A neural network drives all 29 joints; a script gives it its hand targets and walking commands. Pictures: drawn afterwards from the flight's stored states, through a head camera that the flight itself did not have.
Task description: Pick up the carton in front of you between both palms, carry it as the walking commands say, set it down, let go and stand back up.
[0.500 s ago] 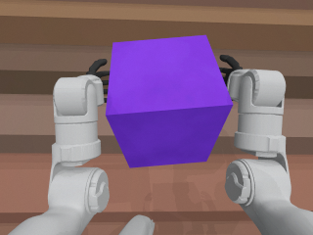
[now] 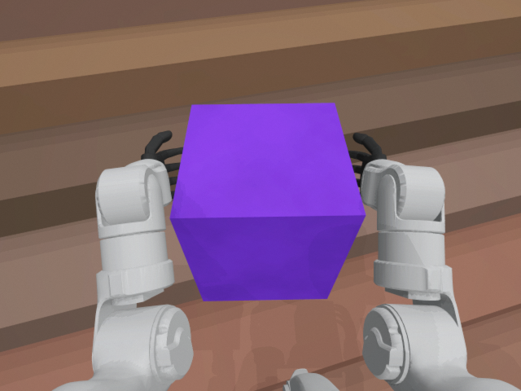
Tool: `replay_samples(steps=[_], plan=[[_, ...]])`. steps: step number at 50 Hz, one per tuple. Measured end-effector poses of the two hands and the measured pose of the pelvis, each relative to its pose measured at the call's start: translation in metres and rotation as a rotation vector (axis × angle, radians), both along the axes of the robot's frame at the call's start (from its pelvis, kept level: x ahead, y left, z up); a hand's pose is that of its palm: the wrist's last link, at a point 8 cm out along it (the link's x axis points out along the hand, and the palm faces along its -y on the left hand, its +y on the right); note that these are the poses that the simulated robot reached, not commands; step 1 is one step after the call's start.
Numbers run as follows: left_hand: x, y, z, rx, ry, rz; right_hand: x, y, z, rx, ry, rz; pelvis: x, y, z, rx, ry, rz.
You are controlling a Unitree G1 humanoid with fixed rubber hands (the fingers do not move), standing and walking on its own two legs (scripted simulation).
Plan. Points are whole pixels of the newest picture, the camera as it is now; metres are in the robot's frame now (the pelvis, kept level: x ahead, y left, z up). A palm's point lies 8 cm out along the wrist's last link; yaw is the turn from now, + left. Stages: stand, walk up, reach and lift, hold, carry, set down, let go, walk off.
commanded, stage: carry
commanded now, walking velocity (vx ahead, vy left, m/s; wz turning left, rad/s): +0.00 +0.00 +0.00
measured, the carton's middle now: (264, 208) +0.39 -0.04 +0.06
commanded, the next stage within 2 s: none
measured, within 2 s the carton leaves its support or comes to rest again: neither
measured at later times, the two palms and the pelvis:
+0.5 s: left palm (139, 194) +0.37 +0.13 +0.14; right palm (358, 173) +0.38 -0.17 +0.14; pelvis +0.03 -0.03 +0.00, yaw +3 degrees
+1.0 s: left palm (144, 100) +0.51 +0.13 +0.18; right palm (342, 92) +0.51 -0.17 +0.18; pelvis +0.14 -0.04 +0.01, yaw +5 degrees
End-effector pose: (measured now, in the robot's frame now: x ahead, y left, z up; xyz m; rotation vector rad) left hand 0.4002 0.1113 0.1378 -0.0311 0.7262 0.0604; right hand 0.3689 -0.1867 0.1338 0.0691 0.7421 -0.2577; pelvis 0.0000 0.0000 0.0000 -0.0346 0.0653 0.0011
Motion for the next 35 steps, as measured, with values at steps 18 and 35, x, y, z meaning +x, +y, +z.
replay_samples(steps=[18, 35], plan=[[-0.038, 0.033, 0.001, 0.092, 0.025, 0.088, 0.012, 0.032, 0.000, -0.075, 0.030, 0.233, 0.034, -0.030, -0.002, 0.036, -0.056, 0.046], [0.005, 0.023, 0.029, 0.071, -0.054, 0.075, 0.051, 0.022, 0.037, -0.081, -0.047, 0.200, 0.061, -0.031, -0.009, 0.003, -0.006, 0.039]])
